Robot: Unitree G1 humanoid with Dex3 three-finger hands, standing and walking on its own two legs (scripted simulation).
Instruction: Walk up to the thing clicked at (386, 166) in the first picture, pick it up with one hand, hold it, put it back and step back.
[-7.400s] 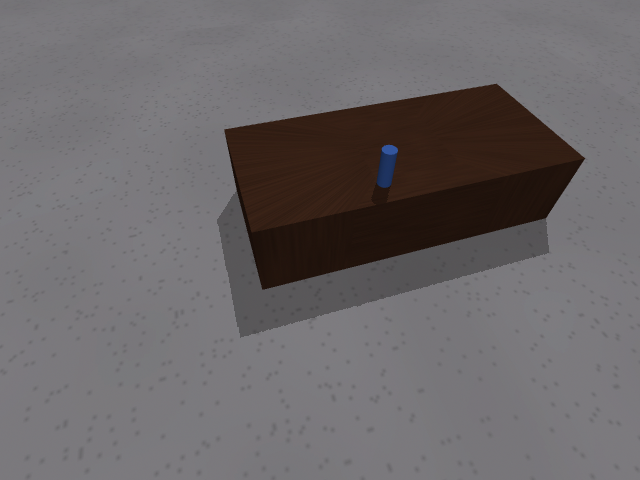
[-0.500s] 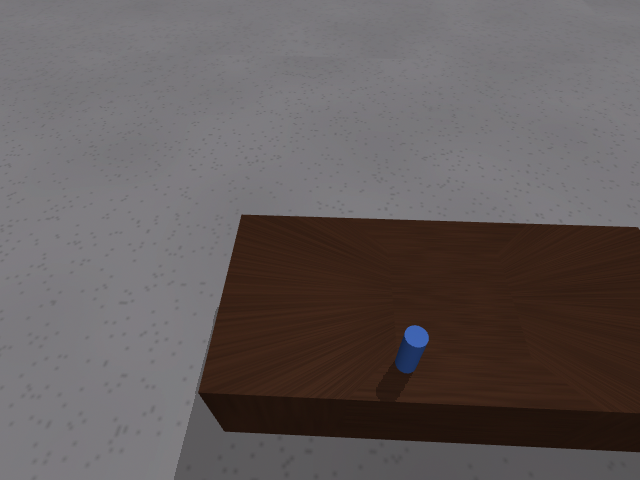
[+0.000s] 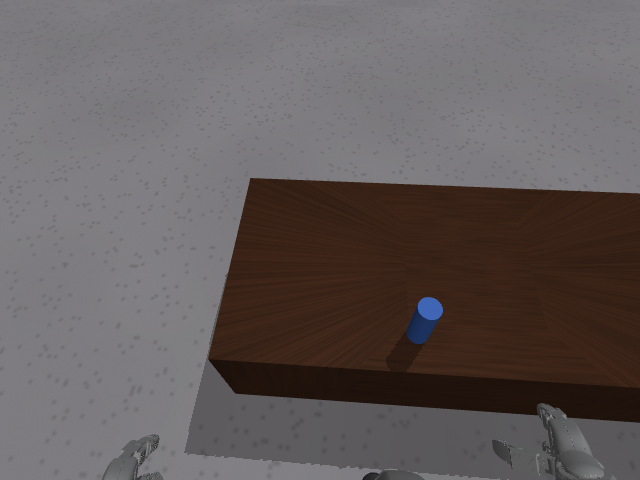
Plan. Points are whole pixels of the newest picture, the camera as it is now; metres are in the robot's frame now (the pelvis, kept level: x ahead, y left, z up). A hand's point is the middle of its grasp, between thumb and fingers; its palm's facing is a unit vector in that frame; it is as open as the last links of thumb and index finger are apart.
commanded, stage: go down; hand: right
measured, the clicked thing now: (423, 321) +0.45 -0.21 -0.37
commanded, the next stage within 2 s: none
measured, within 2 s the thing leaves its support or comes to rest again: neither
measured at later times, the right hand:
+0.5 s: hand (533, 458) +0.16 -0.28 -0.15, palm faces +0.07 +0.94 -0.34, open 17.3 cm
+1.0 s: hand (546, 464) +0.15 -0.29 -0.14, palm faces +0.10 +0.94 -0.33, open 17.7 cm
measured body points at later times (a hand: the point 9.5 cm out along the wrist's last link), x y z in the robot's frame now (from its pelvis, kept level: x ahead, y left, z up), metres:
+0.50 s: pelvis +0.01 +0.00 -0.02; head +0.06 -0.01 +0.42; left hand +0.14 +0.27 -0.12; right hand +0.16 -0.33 -0.13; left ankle -0.04 +0.13 -0.73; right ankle +0.04 -0.11 -0.73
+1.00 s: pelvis +0.01 +0.01 -0.04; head +0.06 -0.01 +0.40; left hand +0.15 +0.27 -0.13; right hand +0.15 -0.34 -0.12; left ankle -0.04 +0.13 -0.73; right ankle +0.04 -0.11 -0.73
